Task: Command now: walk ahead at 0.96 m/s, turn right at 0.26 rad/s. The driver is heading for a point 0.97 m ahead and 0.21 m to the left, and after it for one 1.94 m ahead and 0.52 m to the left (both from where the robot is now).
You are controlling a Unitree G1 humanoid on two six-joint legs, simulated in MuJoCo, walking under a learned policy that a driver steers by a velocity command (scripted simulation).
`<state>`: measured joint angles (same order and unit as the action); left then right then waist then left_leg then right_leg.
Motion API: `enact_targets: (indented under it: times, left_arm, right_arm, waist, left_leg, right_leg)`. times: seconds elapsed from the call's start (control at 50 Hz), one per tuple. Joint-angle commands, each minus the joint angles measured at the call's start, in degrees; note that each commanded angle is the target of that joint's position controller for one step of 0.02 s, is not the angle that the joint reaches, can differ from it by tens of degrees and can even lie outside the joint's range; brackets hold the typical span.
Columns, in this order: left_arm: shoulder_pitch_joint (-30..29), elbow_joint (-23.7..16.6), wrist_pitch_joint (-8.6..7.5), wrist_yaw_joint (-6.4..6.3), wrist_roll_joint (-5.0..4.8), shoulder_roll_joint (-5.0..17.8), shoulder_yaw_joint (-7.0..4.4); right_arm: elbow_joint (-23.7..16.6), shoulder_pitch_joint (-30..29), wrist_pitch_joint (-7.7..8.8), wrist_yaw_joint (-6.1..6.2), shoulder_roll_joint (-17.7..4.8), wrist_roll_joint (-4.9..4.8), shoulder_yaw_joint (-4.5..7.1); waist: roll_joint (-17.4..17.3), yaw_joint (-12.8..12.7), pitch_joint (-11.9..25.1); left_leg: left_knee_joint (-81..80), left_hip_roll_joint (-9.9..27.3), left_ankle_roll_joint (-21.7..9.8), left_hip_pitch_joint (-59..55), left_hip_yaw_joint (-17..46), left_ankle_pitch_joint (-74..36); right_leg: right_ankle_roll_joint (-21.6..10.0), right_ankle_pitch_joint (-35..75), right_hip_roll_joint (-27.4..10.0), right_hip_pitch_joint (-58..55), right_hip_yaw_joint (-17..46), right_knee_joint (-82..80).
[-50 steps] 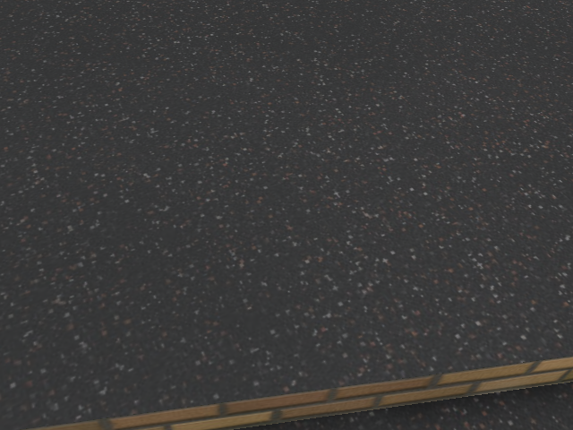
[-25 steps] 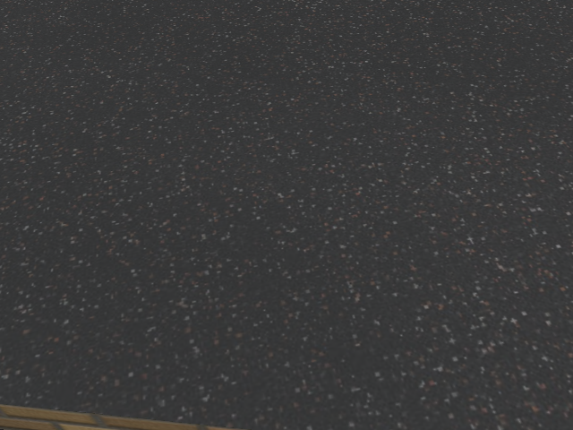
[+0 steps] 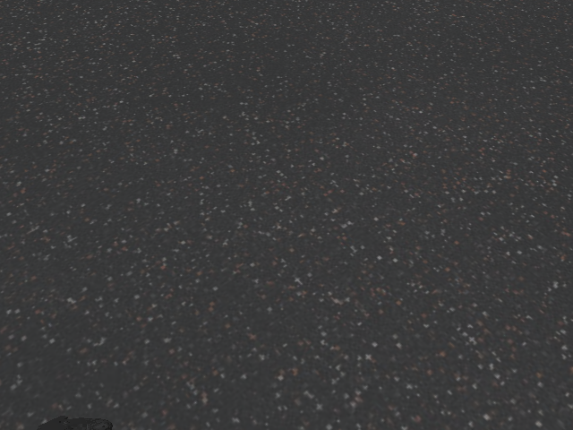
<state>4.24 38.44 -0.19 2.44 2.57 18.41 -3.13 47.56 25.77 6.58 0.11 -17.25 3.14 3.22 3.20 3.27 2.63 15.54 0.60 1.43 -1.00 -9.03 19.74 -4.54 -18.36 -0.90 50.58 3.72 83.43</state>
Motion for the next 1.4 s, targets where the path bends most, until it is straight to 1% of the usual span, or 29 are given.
enact_targets:
  times: [0.02, 0.1, 0.14, 0.16, 0.18, 0.2, 0.22, 0.24, 0.3, 0.38, 0.48, 0.62, 0.66, 0.68, 0.7, 0.72, 0.74, 0.76, 0.86, 0.98, 1.04, 1.06, 1.08, 1.1, 1.16, 1.22, 1.32, 1.38, 1.4]
  left_arm:
    - [-11.8, -10.6, -0.53, -2.27, 0.07, -2.5, 1.62]
    - [-32.9, -22.4, -4.59, -3.54, -1.24, -7.5, 6.23]
    - [-24.9, -23.5, -5.02, -0.81, -3.12, -10.9, 9.10]
    - [-10.9, -18.6, -3.87, 0.27, -3.85, -9.1, 7.56]
    - [15.8, -12.4, -1.50, -1.27, -2.12, -2.0, 2.94]
    - [29.7, -7.9, -0.47, -2.66, -0.11, 9.0, -2.50]
    - [29.6, -4.4, -1.97, -2.46, 0.01, 17.3, -4.88]
    - [26.1, -3.5, -1.74, -1.87, -1.11, 13.9, -4.63]
    - [7.5, 2.8, -2.86, -1.23, -0.59, -0.9, -1.12]
    - [12.6, 13.4, -6.10, -0.42, 0.30, -10.7, 1.13]
    - [13.5, 14.0, -8.56, -1.40, -2.27, -7.1, 0.82]
    - [16.2, 9.9, -6.57, -6.60, -1.84, 5.4, -2.08]
    - [10.4, 6.9, -4.56, -7.29, -0.30, 7.2, -3.13]
    - [4.2, 5.0, -3.67, -6.30, -1.60, 5.6, -3.48]
    - [-3.7, 1.4, -4.01, -4.45, -0.93, -5.0, -0.43]
    - [2.1, -3.8, -4.96, -4.02, -0.21, -11.6, 1.67]
    - [8.8, -8.6, -6.77, -2.70, 0.50, -9.4, 2.24]
    - [8.4, -7.6, -8.03, -2.28, 0.80, -2.4, 1.28]
    - [-3.5, -8.4, -3.73, -2.46, 1.14, 1.2, 1.45]
    - [-8.8, -10.9, -3.89, -1.75, -1.94, -1.3, 2.88]
    - [11.4, -6.7, -4.82, -3.95, -1.28, 5.8, -0.72]
    - [25.5, -4.5, -4.97, -5.21, 0.59, 10.5, -2.51]
    - [22.1, -3.9, -5.08, -4.99, 2.67, 14.4, -2.70]
    - [16.5, -4.1, -4.84, -3.99, 2.11, 11.0, -2.84]
    - [13.3, -0.4, -5.47, -2.30, 0.14, -0.2, 0.12]
    - [15.5, 4.2, -6.26, -2.15, -1.74, 2.2, -0.29]
    - [12.6, 4.5, -3.62, -1.74, -2.41, 7.7, -2.27]
    - [15.4, 4.0, -2.96, -1.51, -3.44, 6.6, -2.56]
    - [17.1, 2.6, -3.10, -1.50, -3.74, 4.6, -2.27]
  right_arm:
    - [1.0, 2.8, 1.90, -0.01, -4.4, 0.72, 0.20]
    - [9.0, 10.9, 1.81, 0.82, -2.9, 0.88, -1.14]
    - [8.2, 4.0, -0.27, 1.35, -0.7, -1.84, -2.45]
    - [6.7, 7.6, 0.56, -0.11, -4.5, -5.00, -2.17]
    - [4.7, 0.6, 2.26, -1.74, -17.8, -6.01, 1.51]
    - [2.1, -6.8, 3.47, -2.81, -22.4, -8.03, 4.56]
    - [-1.8, -4.5, 3.93, -4.04, -11.1, -7.54, 2.80]
    - [-2.0, -3.8, 3.48, -4.04, -7.5, -5.17, 3.12]
    - [-2.8, -2.2, -0.77, -2.43, 6.2, -2.16, 1.41]
    - [-7.8, -12.1, -3.51, -1.64, 11.9, -2.93, -1.23]
    - [-10.4, -20.3, -6.98, -2.59, 3.2, -3.15, 0.27]
    - [-6.7, -10.3, -7.50, -3.08, -4.5, -3.30, 2.51]
    - [-1.7, 7.4, -8.30, -2.43, -8.5, -2.88, 4.95]
    - [0.3, 12.7, -7.57, -1.59, -8.1, -3.92, 5.92]
    - [1.7, 7.2, -7.13, -1.08, -6.8, -4.29, 5.36]
    - [-1.0, -0.3, -5.77, -1.21, -5.6, -3.82, 3.13]
    - [-4.1, -3.8, -5.57, -0.68, -5.6, -2.44, 2.98]
    - [-5.8, -5.6, -5.21, -0.10, -5.0, -1.41, 3.53]
    - [-6.0, -5.3, -0.87, 0.93, -6.5, -1.75, 2.75]
    - [-4.5, -1.4, -1.58, -0.53, -8.9, -3.25, 4.04]
    - [-5.2, -5.0, -1.13, -1.26, -11.6, -3.04, 4.82]
    - [-7.1, -7.7, -0.58, -1.05, -6.6, -2.87, 3.44]
    - [-10.4, -2.1, -0.48, -0.96, 1.0, -4.62, 1.21]
    - [-8.7, 0.4, -1.26, -0.31, -1.9, -3.20, 0.93]
    - [-9.8, -10.4, -2.63, -1.13, -0.6, -0.62, 0.26]
    - [-11.8, -11.1, -3.44, -2.03, -0.2, 0.62, -0.61]
    - [-13.4, -15.1, -4.10, -2.21, -1.0, -1.83, -2.15]
    - [-13.3, -13.4, -3.58, -0.11, -4.8, -0.28, -1.12]
    - [-13.9, -10.6, -2.97, 0.80, -8.2, 0.34, -0.54]
  waist:
    - [-9.7, -1.6, -11.5]
    - [-5.0, 0.7, -18.3]
    - [-3.3, -5.1, -10.6]
    - [-3.3, -7.6, 5.6]
    - [-15.0, -22.3, 21.0]
    - [-11.2, -29.8, 29.7]
    - [19.2, -22.3, 38.3]
    - [13.7, -17.8, 37.9]
    - [0.6, -1.9, 5.2]
    - [-0.2, 0.6, -4.1]
    - [-0.1, 0.4, -9.2]
    - [4.9, 6.9, 0.5]
    - [4.2, 14.7, 3.6]
    - [-4.9, 18.6, 1.4]
    - [-16.2, 13.9, -9.0]
    - [-13.2, 0.9, -8.8]
    - [-12.2, -4.2, 2.0]
    - [-3.2, -4.3, -2.1]
    - [8.6, -4.4, -11.4]
    - [-4.2, 1.4, -3.6]
    - [-4.2, -10.7, 9.5]
    - [-0.1, -16.6, 16.9]
    - [19.2, -8.5, 20.3]
    - [14.8, -5.9, 15.4]
    - [0.8, -5.2, 2.1]
    - [4.1, -2.3, 0.9]
    - [5.6, -0.5, 1.7]
    - [-1.3, 0.5, 1.3]
    - [-8.2, 1.0, 5.0]
  left_leg:
    - [-7.6, 21.1, -13.6, -6.7, 13.4, -23.2]
    - [-14.9, 19.2, -9.9, -12.7, 9.1, -28.4]
    - [-21.4, 10.1, -9.6, 18.7, -0.3, -48.6]
    - [-11.4, 12.0, -12.0, 30.4, 3.2, -74.3]
    - [8.1, 14.1, -11.2, 27.7, 6.8, -102.2]
    - [33.2, 10.5, -6.3, 27.6, 12.8, -92.0]
    - [63.8, -2.8, -4.6, 32.3, 17.5, -9.3]
    - [77.5, -4.1, -5.8, 33.1, 25.7, -10.3]
    - [85.6, 3.5, -5.5, 41.1, 16.4, -19.7]
    - [96.4, 3.0, -10.3, 56.6, 17.5, -15.3]
    - [57.7, -0.9, -9.7, 44.5, 3.0, -27.1]
    - [27.6, -5.9, -11.8, 18.3, -6.0, -23.5]
    - [22.5, -4.8, -16.1, 2.6, 0.1, -15.2]
    - [11.0, -0.6, -22.2, -4.7, 6.2, -19.3]
    - [17.5, -1.8, -22.7, -3.1, 9.2, -20.0]
    - [24.2, -0.2, -24.0, 1.2, 23.0, -37.7]
    - [9.8, 7.4, -30.4, -4.4, 47.9, -11.6]
    - [-3.4, 11.9, -29.5, 0.7, 56.4, 7.8]
    - [-7.9, 3.5, -23.7, 24.5, 41.4, 0.0]
    - [1.7, -1.2, -15.3, 16.8, 32.6, -27.1]
    - [29.4, -4.0, -10.3, 17.2, 29.4, -39.9]
    - [48.1, -6.3, -8.9, 23.9, 24.0, -25.4]
    - [62.5, -12.1, -6.0, 37.9, 18.1, 7.7]
    - [66.9, -7.4, -6.3, 44.9, 17.2, 5.7]
    - [59.0, -3.3, -4.0, 42.7, 16.6, 3.5]
    - [46.0, -1.8, -1.7, 39.7, 13.4, 5.1]
    - [20.4, -4.2, -1.7, 15.3, 9.7, -17.2]
    - [13.1, -0.7, -3.6, 4.5, 12.1, -25.7]
    - [13.4, 9.9, -5.4, -2.3, 20.2, -41.7]
  right_leg:
    - [-1.7, -14.2, 1.2, 30.6, 3.9, 25.2]
    - [-4.7, -32.3, -4.9, 49.9, -6.8, 20.8]
    - [-5.3, -14.1, -2.3, -3.8, -15.7, -6.8]
    - [-5.2, 2.7, 2.2, -43.3, -14.6, -7.1]
    - [-4.1, -1.2, 6.5, -64.7, -6.9, -8.1]
    - [-5.2, -12.2, -0.8, -70.8, 9.5, -21.1]
    - [-3.1, -11.4, -20.4, -71.2, 39.8, -43.1]
    - [2.3, -12.0, -21.1, -64.6, 48.3, -54.6]
    - [0.1, -23.2, -18.6, -33.9, 31.4, -54.8]
    - [1.3, -11.6, -15.9, -27.2, 9.7, -57.8]
    - [9.7, 24.2, -6.6, -29.1, -19.3, -74.9]
    - [7.5, 76.2, -11.0, -56.0, -22.6, -58.8]
    - [5.5, 76.8, -12.0, -49.6, -19.3, -32.6]
    - [4.4, 40.9, -5.0, -37.7, -19.0, -3.4]
    - [2.6, -9.1, 3.3, -14.5, -15.5, 17.3]
    - [3.5, -9.7, 3.1, -4.4, -6.4, 24.9]
    - [4.8, -5.7, 2.7, 0.4, 3.6, 15.9]
    - [5.7, -3.3, 0.0, 2.8, 4.5, 9.8]
    - [10.7, 2.8, -6.5, -10.0, 1.6, -20.1]
    - [7.6, 18.7, -0.4, -31.1, -2.9, -50.0]
    - [5.0, 9.7, 0.6, -55.9, -2.2, -52.5]
    - [2.8, -4.6, -10.5, -67.4, 7.2, -52.8]
    - [-3.4, -1.6, -24.8, -73.0, 40.1, -64.8]
    - [-7.9, 1.9, -24.4, -68.9, 45.7, -65.6]
    - [-7.2, 36.0, -15.4, -51.3, 20.3, -62.1]
    - [-7.3, 53.9, -12.9, -47.0, 14.7, -62.8]
    - [-1.8, 40.4, -5.4, -32.1, 9.0, -64.5]
    - [1.7, 28.9, -1.0, -28.2, 10.0, -54.2]
    - [3.5, 13.5, 2.9, -24.3, 7.2, -42.7]
